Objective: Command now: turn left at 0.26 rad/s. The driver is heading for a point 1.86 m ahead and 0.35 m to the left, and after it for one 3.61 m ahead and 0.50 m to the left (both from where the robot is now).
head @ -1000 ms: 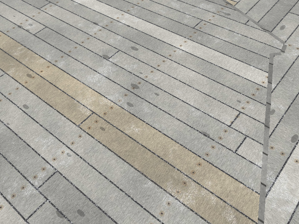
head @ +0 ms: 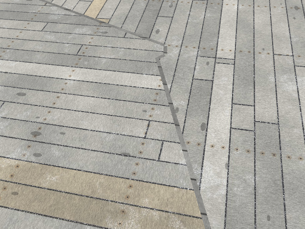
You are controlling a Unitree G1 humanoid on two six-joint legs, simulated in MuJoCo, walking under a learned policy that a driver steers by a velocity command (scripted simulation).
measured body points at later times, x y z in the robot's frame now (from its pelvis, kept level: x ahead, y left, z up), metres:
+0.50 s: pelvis -0.01 +0.06 +0.00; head +0.03 +0.10 +0.45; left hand +0.05 +0.38 -0.12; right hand +0.21 -0.18 -0.08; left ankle -0.03 +0.13 -0.74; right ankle +0.01 -0.10 -0.65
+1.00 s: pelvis +0.02 +0.05 -0.01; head +0.04 +0.05 +0.44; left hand +0.07 +0.36 -0.11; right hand +0.25 -0.16 -0.11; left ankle -0.03 +0.13 -0.74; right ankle +0.08 -0.08 -0.74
